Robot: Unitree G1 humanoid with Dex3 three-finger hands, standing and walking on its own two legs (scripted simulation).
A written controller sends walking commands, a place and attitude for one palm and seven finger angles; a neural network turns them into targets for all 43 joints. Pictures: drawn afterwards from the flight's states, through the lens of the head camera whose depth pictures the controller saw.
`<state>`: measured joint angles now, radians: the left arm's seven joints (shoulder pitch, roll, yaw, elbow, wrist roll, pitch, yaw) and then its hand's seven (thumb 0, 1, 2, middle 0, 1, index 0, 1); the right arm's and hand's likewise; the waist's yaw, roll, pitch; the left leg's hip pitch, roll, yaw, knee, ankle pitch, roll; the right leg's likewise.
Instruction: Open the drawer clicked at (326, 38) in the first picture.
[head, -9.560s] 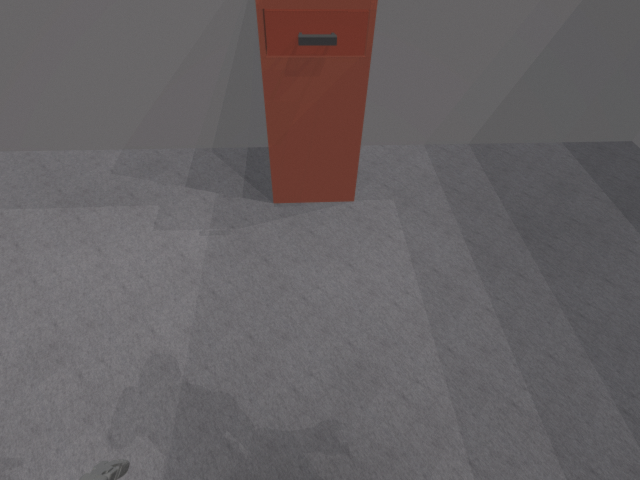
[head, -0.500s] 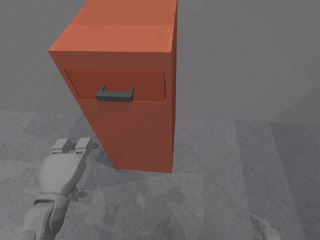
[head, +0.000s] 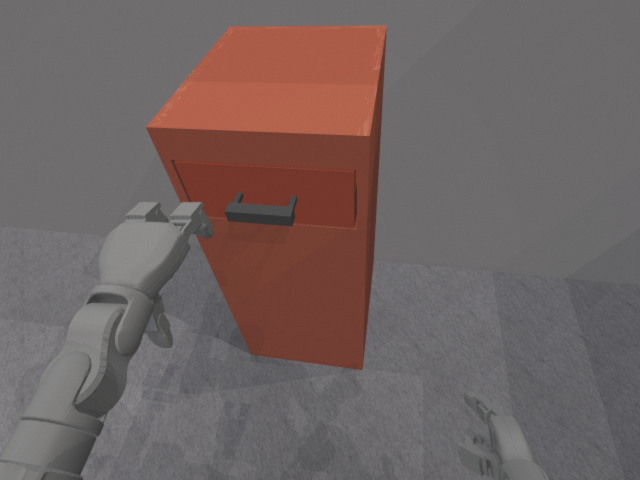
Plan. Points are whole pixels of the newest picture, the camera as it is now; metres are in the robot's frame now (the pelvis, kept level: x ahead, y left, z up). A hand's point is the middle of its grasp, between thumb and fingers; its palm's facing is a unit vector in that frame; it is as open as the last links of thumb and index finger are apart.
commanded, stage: raise the hand with hooked fingers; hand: left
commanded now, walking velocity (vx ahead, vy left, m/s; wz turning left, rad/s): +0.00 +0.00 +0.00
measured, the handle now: (263, 206) +0.56 +0.20 -0.02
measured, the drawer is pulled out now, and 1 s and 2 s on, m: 0.00 0.00 0.00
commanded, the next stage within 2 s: move the hooked fingers above the handle in 0.38 s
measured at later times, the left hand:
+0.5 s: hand (169, 277) +0.30 +0.24 +0.11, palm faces +0.10 -0.05 -0.99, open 13.9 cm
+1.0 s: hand (204, 249) +0.37 +0.22 +0.08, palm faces -0.02 -0.02 -1.00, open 13.9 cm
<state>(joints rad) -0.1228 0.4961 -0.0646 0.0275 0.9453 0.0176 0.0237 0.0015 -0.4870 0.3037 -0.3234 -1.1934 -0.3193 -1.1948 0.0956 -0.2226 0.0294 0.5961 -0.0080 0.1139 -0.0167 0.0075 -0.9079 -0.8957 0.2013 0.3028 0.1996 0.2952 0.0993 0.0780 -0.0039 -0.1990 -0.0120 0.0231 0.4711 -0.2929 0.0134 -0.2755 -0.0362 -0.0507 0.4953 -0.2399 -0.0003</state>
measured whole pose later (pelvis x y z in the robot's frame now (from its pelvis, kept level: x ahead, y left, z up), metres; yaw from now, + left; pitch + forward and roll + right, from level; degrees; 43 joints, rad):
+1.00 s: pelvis -0.01 +0.00 +0.00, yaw -1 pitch +6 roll +1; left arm -0.44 0.48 -0.08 0.47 0.99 -0.07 0.09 0.00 -0.49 0.30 -0.32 -1.20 -0.32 -1.20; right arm 0.21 -0.26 -0.03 0.66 0.01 0.10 -0.03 0.01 -0.91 -0.90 0.20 0.30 0.20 0.29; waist 0.04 0.06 -0.02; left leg -0.31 -0.01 0.04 0.47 -0.26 0.01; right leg -0.40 -0.03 -0.03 0.50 -0.21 0.00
